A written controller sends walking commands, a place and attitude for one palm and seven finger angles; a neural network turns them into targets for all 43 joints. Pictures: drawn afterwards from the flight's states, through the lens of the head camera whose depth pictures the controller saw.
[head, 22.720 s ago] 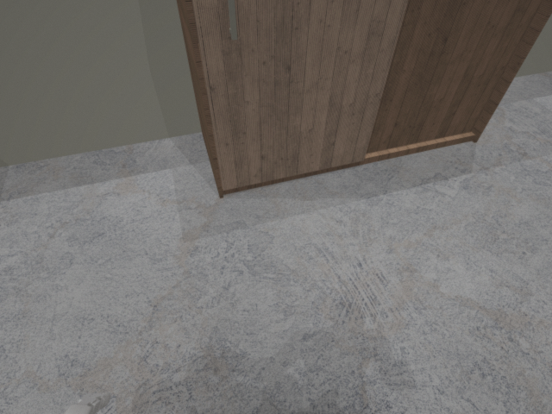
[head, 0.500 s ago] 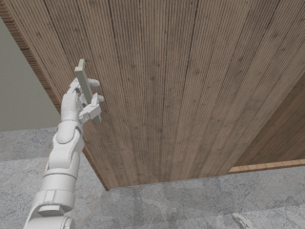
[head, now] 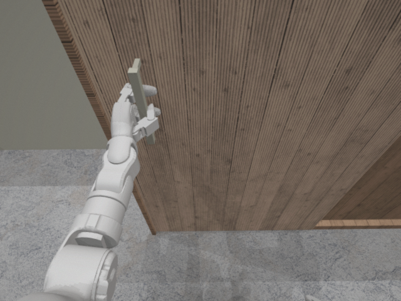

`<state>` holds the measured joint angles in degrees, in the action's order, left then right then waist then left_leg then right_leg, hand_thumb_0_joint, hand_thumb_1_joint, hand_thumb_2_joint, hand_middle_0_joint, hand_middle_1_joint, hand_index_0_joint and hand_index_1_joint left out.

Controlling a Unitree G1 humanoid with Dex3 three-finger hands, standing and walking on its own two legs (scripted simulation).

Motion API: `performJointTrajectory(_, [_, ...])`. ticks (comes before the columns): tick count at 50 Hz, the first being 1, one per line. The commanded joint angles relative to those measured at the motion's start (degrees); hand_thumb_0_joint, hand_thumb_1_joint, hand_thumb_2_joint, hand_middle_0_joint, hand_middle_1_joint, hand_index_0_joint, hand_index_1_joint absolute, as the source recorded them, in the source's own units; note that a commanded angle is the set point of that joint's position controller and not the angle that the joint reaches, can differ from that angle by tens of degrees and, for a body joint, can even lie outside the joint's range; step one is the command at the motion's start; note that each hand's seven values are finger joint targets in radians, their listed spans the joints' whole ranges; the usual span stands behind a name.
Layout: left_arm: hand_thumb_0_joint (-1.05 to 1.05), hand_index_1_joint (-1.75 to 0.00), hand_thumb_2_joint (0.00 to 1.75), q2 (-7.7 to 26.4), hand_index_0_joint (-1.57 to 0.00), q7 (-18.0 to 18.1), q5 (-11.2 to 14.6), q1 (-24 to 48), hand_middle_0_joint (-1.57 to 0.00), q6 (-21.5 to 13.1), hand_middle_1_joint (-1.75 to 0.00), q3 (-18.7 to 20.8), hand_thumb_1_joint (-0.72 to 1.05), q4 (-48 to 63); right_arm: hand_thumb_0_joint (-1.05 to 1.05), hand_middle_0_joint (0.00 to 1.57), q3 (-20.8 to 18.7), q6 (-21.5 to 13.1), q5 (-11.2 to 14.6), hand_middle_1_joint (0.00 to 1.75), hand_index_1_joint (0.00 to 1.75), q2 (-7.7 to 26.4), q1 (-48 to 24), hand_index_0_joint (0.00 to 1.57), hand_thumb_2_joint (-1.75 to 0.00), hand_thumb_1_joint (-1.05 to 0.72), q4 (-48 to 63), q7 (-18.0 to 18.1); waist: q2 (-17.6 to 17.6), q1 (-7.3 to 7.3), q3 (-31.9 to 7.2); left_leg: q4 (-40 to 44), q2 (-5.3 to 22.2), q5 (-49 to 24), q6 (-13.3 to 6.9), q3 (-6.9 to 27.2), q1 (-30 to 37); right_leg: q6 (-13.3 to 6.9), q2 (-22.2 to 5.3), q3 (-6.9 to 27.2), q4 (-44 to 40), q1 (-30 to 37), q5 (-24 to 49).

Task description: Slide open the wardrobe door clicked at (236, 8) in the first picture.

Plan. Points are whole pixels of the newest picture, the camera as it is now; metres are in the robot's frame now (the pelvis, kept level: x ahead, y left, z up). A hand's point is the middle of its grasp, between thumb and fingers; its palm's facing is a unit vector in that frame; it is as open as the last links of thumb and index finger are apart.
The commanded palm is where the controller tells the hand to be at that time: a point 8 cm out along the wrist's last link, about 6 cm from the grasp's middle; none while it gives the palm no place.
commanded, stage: tug the door sideways, standing still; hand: left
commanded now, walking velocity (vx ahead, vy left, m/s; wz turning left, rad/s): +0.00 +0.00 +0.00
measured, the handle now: (144, 105) +0.48 +0.16 +0.12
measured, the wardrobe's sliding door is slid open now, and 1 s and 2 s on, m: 0.00 0.04 0.27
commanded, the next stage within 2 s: step sideways, sliding the door along in 0.32 s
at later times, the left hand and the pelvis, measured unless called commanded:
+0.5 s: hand (166, 122) +0.43 +0.10 +0.13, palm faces +0.08 -0.99 -0.09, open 5.7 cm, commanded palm +0.41 +0.14 +0.13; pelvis -0.01 +0.00 +0.00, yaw -1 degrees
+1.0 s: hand (172, 120) +0.44 +0.09 +0.12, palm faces +0.21 -0.97 -0.10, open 5.8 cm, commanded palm +0.41 +0.08 +0.13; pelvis +0.02 -0.08 +0.00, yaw +3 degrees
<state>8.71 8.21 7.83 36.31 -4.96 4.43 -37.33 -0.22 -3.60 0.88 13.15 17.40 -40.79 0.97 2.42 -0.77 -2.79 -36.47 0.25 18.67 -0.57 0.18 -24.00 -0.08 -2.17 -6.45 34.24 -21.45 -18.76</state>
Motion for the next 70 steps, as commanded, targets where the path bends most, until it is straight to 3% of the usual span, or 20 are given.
performJointTrajectory(1, [0.00,-1.40,0.90,-9.6,-0.45,-5.1,-1.2,33.6,-0.45,-6.2,-1.40,-12.6,0.90,15.0,0.00,0.20,-2.3,-3.4,0.1,0.30,0.30,7.0,0.1,0.20,-0.90,-0.90,5.6,0.1,-0.4,7.10,-20.5,2.4,1.1,-22.9,0.8,3.9,19.3,-1.5,3.9,1.6,-2.2,-2.7,18.0])
performJointTrajectory(20, [0.00,-1.40,0.90,-11.3,-0.45,-2.9,-1.3,37.4,-0.45,-9.6,-1.40,-13.2,0.90,9.2,0.00,0.20,-2.2,-5.7,0.1,0.30,0.30,7.0,1.4,0.20,-0.90,-0.90,3.9,-0.9,-2.7,7.53,-19.4,2.5,0.9,-19.8,0.7,3.7,17.2,-1.3,4.1,1.7,-1.8,-3.9,16.7])
performJointTrajectory(21, [0.00,-1.40,0.90,-9.8,-0.45,-2.5,-1.5,42.6,-0.45,-10.0,-1.40,-12.5,0.90,9.8,0.00,0.20,-2.0,-5.7,0.1,0.30,0.30,7.1,1.4,0.20,-0.90,-0.90,3.5,-0.7,-1.5,8.34,-19.2,2.4,0.7,-18.5,0.7,3.6,16.9,-1.3,3.9,2.0,-1.9,-4.5,16.3])
performJointTrajectory(22, [0.00,-1.40,0.90,21.8,-0.45,-1.0,-5.4,37.5,-0.45,-9.9,-1.40,7.1,0.90,6.5,0.00,0.20,-2.7,-3.3,1.2,0.30,0.30,10.9,-0.5,0.20,-0.90,-0.90,3.9,2.1,-3.5,2.71,-20.0,4.2,4.9,-15.7,-2.9,3.3,13.4,-0.2,0.1,5.1,-3.0,3.9,13.3])
performJointTrajectory(25, [0.00,-1.40,0.90,9.3,-0.45,-3.4,-3.8,33.9,-0.45,-9.5,-1.40,-3.0,0.90,10.1,0.00,0.20,-1.2,-1.6,1.6,0.30,0.30,7.6,-4.5,0.20,-0.90,-0.90,6.5,4.4,-0.5,3.92,-17.3,7.2,6.6,-11.8,-3.7,3.1,14.3,-0.1,-0.5,3.8,-1.4,7.3,11.5])
performJointTrajectory(31, [0.00,-1.40,0.90,10.1,-0.45,-3.3,-2.6,29.7,-0.45,-6.8,-1.40,-2.3,0.90,9.2,0.00,0.20,-0.9,0.3,0.8,0.30,0.30,7.7,-6.4,0.20,-0.90,-0.90,6.5,6.0,6.3,3.26,-10.0,12.4,18.5,-7.3,-10.8,19.7,19.8,-1.2,2.4,5.0,9.7,-3.5,-6.9])
performJointTrajectory(35, [0.00,-1.40,0.90,9.3,-0.45,-3.3,-2.9,26.9,-0.45,-5.3,-1.40,-3.3,0.90,10.4,0.00,0.20,-0.8,1.1,1.4,0.30,0.30,7.6,-7.7,0.20,-0.90,-0.90,6.9,6.1,-0.8,2.31,-11.2,-0.2,11.0,-11.6,-6.1,6.4,9.7,-3.4,-0.5,8.0,-4.7,13.7,6.6])
performJointTrajectory(37, [0.00,-1.40,0.90,9.2,-0.45,-3.2,-3.3,27.1,-0.45,-4.2,-1.40,-3.1,0.90,10.8,0.00,0.20,-0.9,0.9,1.9,0.30,0.30,6.2,-8.7,0.20,-0.90,-0.90,7.4,6.2,-21.0,1.33,-9.6,-19.1,0.3,5.0,-0.6,-3.0,-4.7,-10.2,-12.2,24.9,-14.6,23.1,18.1])
performJointTrajectory(38, [0.00,-1.40,0.90,8.2,-0.45,-3.3,-3.4,27.1,-0.45,-4.1,-1.40,-3.3,0.90,9.7,0.00,0.20,-1.2,0.3,1.6,0.30,0.30,6.7,-9.9,0.20,-0.90,-0.90,7.2,6.1,-19.1,0.23,-6.9,-26.0,-0.2,11.4,-0.4,-1.2,-8.9,-12.1,-14.9,26.5,-13.4,24.3,30.7])
performJointTrajectory(43, [0.00,-1.40,0.90,0.8,-0.45,-4.1,-4.0,27.8,-0.45,-6.1,-1.40,-9.4,0.90,18.1,0.00,0.20,-0.6,-0.3,-0.4,0.30,0.30,5.0,-8.2,0.20,-0.90,-0.90,6.5,5.8,-8.8,2.08,-10.0,2.1,2.3,-6.0,-0.1,-6.2,7.7,-6.9,-8.4,8.2,-1.3,21.2,45.5])
performJointTrajectory(44, [0.00,-1.40,0.90,-0.1,-0.45,-4.3,-3.5,27.8,-0.45,-6.5,-1.40,-10.7,0.90,21.1,0.00,0.20,-1.3,-0.3,-0.2,0.30,0.30,5.9,-7.5,0.20,-0.90,-0.90,6.4,6.1,-7.1,3.52,-12.6,11.5,5.7,-16.4,-1.4,-3.9,19.5,-3.3,-6.4,5.4,7.1,14.2,40.5])
performJointTrajectory(46, [0.00,-1.40,0.90,-6.5,-0.45,-5.4,-1.3,29.1,-0.45,-7.8,-1.40,-15.7,0.90,27.8,0.00,0.20,-2.2,-0.1,0.6,0.30,0.30,7.1,-8.0,0.20,-0.90,-0.90,8.3,3.9,9.4,3.73,-20.6,8.8,30.1,-57.5,-13.9,23.8,44.1,1.8,1.5,10.6,31.1,-12.4,-11.2])
performJointTrajectory(47, [0.00,-1.40,0.90,-6.0,-0.45,-5.3,-2.1,30.1,-0.45,-7.4,-1.40,-15.2,0.90,28.1,0.00,0.20,-2.6,-0.1,0.9,0.30,0.30,6.5,-8.5,0.20,-0.90,-0.90,8.1,2.8,1.9,3.76,-16.9,7.9,31.1,-57.5,-14.3,23.1,44.3,-0.8,0.8,13.5,33.5,-16.2,-13.3])
performJointTrajectory(59, [0.00,-1.40,0.90,-2.6,-0.45,-5.6,-3.3,24.3,-0.45,-5.3,-1.40,-14.4,0.90,33.8,0.00,0.20,-2.9,-3.1,2.2,0.30,0.30,6.6,-12.2,0.20,-0.90,-0.90,11.4,2.9,14.0,2.98,-11.8,3.1,18.0,-32.8,-3.1,-2.8,21.7,2.0,2.1,-1.3,4.8,7.7,5.9])
performJointTrajectory(63, [0.00,-1.40,0.90,4.6,-0.45,-4.2,-5.3,16.7,-0.45,-5.6,-1.40,-10.2,0.90,34.5,0.00,0.20,-1.9,-3.5,2.4,0.30,0.30,2.9,-12.4,0.20,-0.90,-0.90,10.3,3.6,-13.7,1.89,-14.8,-19.6,2.4,10.0,3.5,-4.6,2.4,-5.9,-14.3,13.2,-4.3,22.6,61.5])
performJointTrajectory(65, [0.00,-1.40,0.90,3.7,-0.45,-3.9,-5.2,14.2,-0.45,-5.4,-1.40,-9.9,0.90,40.7,0.00,0.20,-2.2,-4.0,2.2,0.30,0.30,2.9,-12.7,0.20,-0.90,-0.90,10.4,4.7,-20.2,1.47,-15.8,-20.9,2.3,17.2,2.7,-1.8,0.2,-8.1,-15.1,13.8,-0.7,25.0,70.1])
performJointTrajectory(67, [0.00,-1.40,0.90,0.7,-0.45,-3.6,-4.6,16.0,-0.45,-6.6,-1.40,-11.8,0.90,46.2,0.00,0.20,-1.5,-4.9,1.9,0.30,0.30,2.7,-12.1,0.20,-0.90,-0.90,9.6,5.0,-16.3,3.56,-16.1,0.1,6.0,2.5,2.2,-3.0,7.4,-5.6,-12.2,8.1,6.1,24.2,70.2])
performJointTrajectory(68, [0.00,-1.40,0.90,0.0,-0.45,-3.6,-4.0,15.0,-0.45,-7.3,-1.40,-12.5,0.90,48.1,0.00,0.20,-2.4,-4.6,1.8,0.30,0.30,4.1,-11.5,0.20,-0.90,-0.90,9.9,5.2,-11.9,4.43,-18.3,8.3,12.1,-26.5,0.4,-0.8,22.0,-1.8,-8.8,4.5,11.7,13.9,57.1])
performJointTrajectory(69, [0.00,-1.40,0.90,-1.5,-0.45,-4.3,-3.2,15.1,-0.45,-7.8,-1.40,-13.7,0.90,51.1,0.00,0.20,-4.1,-4.4,1.1,0.30,0.30,7.2,-12.3,0.20,-0.90,-0.90,11.3,4.6,3.5,3.78,-19.5,9.5,25.1,-66.6,-5.5,11.8,39.4,2.5,-1.6,2.7,19.6,-4.6,17.7])
performJointTrajectory(70, [0.00,-1.40,0.90,-2.8,-0.45,-5.1,-4.2,15.0,-0.45,-8.3,-1.40,-12.9,0.90,50.3,0.00,0.20,-4.8,-4.1,0.9,0.30,0.30,7.6,-11.9,0.20,-0.90,-0.90,12.5,1.6,5.5,1.63,-23.0,7.0,30.5,-82.4,-9.6,12.8,45.9,1.3,0.2,6.9,24.9,-9.9,-13.6])
